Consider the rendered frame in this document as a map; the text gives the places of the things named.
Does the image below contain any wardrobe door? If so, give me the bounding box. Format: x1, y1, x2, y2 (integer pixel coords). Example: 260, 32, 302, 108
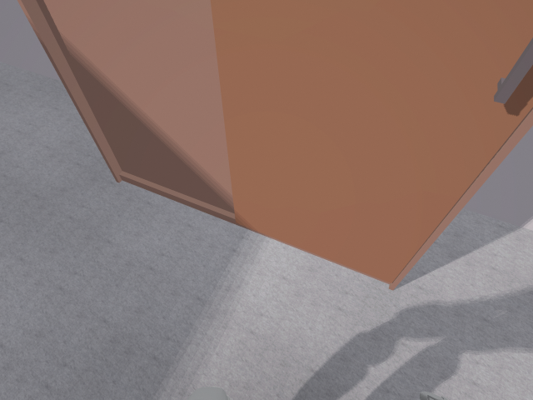
36, 0, 235, 213
211, 0, 533, 283

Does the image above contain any handle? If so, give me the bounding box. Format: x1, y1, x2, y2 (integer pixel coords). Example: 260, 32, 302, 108
494, 38, 533, 104

